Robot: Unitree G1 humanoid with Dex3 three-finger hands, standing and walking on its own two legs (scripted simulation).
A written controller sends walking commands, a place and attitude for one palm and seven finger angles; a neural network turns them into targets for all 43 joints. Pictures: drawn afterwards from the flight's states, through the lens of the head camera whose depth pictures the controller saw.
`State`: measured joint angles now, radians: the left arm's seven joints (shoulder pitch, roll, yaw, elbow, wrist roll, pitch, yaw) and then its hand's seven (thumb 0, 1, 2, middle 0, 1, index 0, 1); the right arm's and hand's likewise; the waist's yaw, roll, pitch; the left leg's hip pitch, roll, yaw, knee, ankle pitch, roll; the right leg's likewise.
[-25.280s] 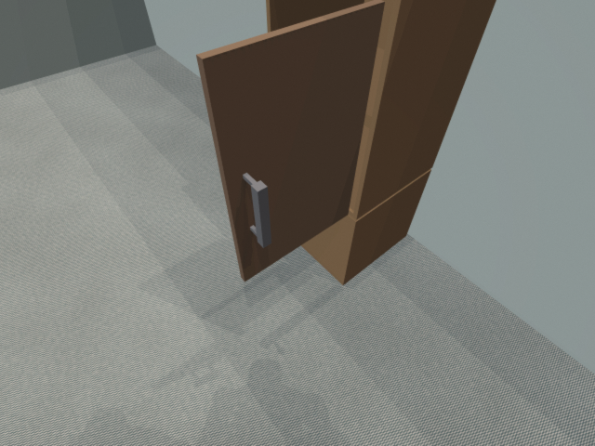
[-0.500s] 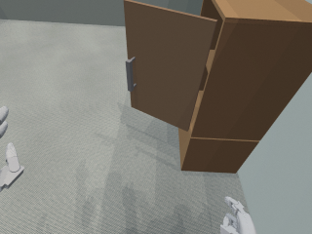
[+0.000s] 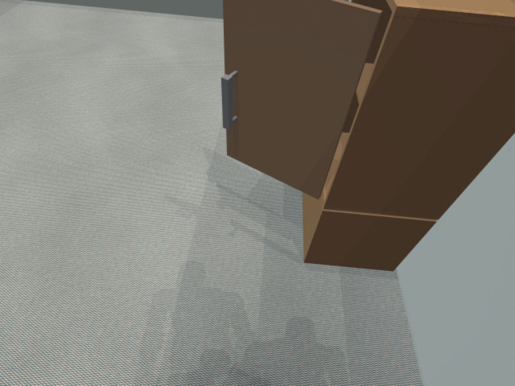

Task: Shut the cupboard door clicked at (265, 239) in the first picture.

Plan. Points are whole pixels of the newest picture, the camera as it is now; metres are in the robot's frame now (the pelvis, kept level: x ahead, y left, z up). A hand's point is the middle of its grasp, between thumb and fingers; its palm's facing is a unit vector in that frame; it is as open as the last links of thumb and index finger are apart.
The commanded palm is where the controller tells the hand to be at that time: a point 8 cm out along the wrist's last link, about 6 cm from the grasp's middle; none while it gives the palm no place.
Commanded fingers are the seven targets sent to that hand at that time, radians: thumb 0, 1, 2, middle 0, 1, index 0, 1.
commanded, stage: let the arm hang, fingers relaxed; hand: left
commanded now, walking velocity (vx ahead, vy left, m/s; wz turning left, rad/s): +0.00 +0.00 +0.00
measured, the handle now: (231, 100) +0.89 +0.13 -0.08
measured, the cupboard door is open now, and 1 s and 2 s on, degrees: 63 63 63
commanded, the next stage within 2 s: look to check the result in 0.60 s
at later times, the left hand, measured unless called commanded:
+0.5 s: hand out of the picture +0.00 +0.16 -0.18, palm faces +0.00 -0.99 -0.15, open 7.4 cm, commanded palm none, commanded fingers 0.00 0.90 0.90 -0.20 -0.30 -0.20 -0.30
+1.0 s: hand out of the picture +0.01 +0.18 -0.17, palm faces +0.00 -0.98 -0.22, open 7.4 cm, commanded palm none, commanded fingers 0.00 0.90 0.90 -0.20 -0.30 -0.20 -0.30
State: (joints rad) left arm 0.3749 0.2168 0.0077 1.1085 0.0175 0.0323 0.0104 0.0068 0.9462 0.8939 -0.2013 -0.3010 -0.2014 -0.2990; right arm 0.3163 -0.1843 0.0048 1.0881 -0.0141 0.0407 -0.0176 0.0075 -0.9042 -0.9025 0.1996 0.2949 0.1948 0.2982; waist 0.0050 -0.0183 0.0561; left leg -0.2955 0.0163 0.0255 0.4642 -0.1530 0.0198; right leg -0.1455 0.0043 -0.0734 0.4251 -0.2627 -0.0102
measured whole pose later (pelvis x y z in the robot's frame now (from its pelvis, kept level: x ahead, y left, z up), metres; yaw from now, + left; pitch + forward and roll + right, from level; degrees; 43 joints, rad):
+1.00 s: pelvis +0.02 -0.01 +0.00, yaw -1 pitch -1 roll +0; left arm 0.28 0.19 0.01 1.14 0.02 0.00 0.02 0.01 0.90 0.89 -0.20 -0.30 -0.20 -0.30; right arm 0.24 -0.18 0.00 1.13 -0.01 0.01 -0.02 0.00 -0.90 -0.90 0.20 0.29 0.20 0.30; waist 0.00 0.00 0.04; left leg -0.23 0.01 0.04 0.41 -0.15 0.01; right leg -0.10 0.00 -0.05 0.39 -0.27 -0.01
